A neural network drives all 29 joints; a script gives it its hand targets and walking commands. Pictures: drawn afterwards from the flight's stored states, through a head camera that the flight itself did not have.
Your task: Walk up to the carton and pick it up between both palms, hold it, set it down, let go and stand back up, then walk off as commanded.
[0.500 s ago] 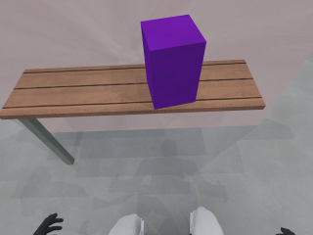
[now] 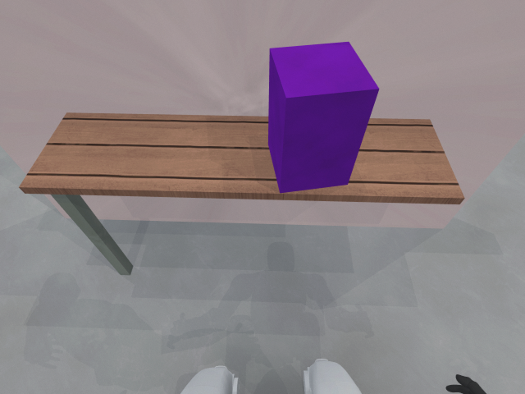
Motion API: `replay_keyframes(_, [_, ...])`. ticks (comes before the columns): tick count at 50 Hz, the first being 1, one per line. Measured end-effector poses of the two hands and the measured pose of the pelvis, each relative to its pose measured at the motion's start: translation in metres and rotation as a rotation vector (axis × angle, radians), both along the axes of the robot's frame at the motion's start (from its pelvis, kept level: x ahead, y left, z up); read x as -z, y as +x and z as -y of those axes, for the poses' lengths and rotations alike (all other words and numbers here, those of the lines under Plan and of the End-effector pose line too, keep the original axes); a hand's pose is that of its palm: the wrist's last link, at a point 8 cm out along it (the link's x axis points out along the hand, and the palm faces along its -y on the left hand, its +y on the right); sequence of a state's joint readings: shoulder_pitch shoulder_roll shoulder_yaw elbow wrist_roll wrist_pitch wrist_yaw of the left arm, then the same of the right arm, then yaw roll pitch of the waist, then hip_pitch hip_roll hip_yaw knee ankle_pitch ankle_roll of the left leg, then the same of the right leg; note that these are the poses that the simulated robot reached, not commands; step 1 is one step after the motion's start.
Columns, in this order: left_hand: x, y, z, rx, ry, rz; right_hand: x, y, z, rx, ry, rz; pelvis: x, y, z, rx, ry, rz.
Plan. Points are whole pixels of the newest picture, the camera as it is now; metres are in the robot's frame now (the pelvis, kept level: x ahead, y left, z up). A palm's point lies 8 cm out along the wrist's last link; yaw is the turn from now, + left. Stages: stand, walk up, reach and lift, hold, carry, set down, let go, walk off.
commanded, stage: walk up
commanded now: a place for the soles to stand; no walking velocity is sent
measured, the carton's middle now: (312, 122) +0.65 -0.11 +0.00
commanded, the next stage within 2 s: none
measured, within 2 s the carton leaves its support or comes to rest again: neither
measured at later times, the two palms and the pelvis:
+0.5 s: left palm out of the picture +0.10 +0.33 -0.09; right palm out of the picture +0.09 -0.31 -0.09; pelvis +0.01 +0.01 +0.01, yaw -2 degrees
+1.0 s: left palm (133, 355) +0.18 +0.20 -0.06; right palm out of the picture +0.13 -0.45 -0.07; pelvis +0.11 -0.11 +0.03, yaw -4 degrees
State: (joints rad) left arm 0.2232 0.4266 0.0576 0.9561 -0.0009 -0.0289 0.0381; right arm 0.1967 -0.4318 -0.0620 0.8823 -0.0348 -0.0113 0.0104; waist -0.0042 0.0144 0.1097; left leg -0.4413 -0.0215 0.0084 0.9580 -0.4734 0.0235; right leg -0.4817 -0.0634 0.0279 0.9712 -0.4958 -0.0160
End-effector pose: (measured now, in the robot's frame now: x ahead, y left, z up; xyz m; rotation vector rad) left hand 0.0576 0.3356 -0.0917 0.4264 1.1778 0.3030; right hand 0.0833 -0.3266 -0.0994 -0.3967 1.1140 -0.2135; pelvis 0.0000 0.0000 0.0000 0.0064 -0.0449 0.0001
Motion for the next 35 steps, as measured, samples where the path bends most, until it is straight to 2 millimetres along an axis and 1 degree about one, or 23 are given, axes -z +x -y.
replay_keyframes(4, [0.000, 0.006, 0.005, 0.019, -0.022, 0.031, 0.002, 0.004, -0.013, 0.016, 0.028, -0.019, -0.003, 0.002, -0.002, -0.005, -0.032, 0.003])
replay_keyframes(7, [0.002, 0.008, 0.005, 0.028, -0.044, 0.016, -0.001, 0.009, -0.022, 0.012, 0.036, -0.006, -0.006, 0.004, -0.009, 0.005, -0.008, -0.001])
replay_keyframes(10, [0.002, 0.016, 0.005, 0.029, -0.056, 0.006, -0.004, 0.010, -0.027, 0.003, 0.032, 0.006, -0.008, 0.007, -0.015, 0.010, -0.016, -0.011])
replay_keyframes(16, [-0.002, 0.036, 0.007, 0.051, -0.053, 0.043, -0.007, 0.005, -0.022, 0.029, 0.023, -0.019, -0.012, 0.007, -0.010, 0.015, -0.031, 0.000])
replay_keyframes(21, [-0.002, 0.037, 0.007, 0.074, -0.051, 0.037, -0.009, 0.007, -0.019, 0.048, 0.019, -0.022, -0.013, 0.006, -0.011, 0.016, -0.011, -0.005])
replay_keyframes(25, [-0.004, 0.039, 0.006, 0.074, -0.052, 0.018, -0.010, 0.004, -0.017, 0.041, 0.018, -0.007, -0.014, 0.007, -0.013, 0.028, -0.010, -0.010])
replay_keyframes(27, [-0.007, 0.045, 0.007, 0.099, -0.057, 0.008, -0.015, -0.002, -0.011, 0.058, 0.020, 0.012, -0.015, 0.010, -0.009, 0.049, -0.005, -0.008])
replay_keyframes(30, [-0.013, 0.060, 0.013, 0.129, -0.059, 0.004, -0.024, -0.023, 0.006, 0.104, 0.000, 0.010, -0.020, 0.019, 0.003, 0.067, 0.008, 0.002])
replay_keyframes(32, [-0.018, 0.074, 0.021, 0.149, -0.060, 0.016, -0.030, -0.039, 0.022, 0.139, -0.019, -0.018, -0.023, 0.027, 0.013, 0.077, 0.010, 0.008])
replay_keyframes(35, [-0.025, 0.101, 0.039, 0.183, -0.069, 0.042, -0.034, -0.060, 0.050, 0.190, -0.042, -0.065, -0.025, 0.039, 0.031, 0.093, 0.009, 0.013])
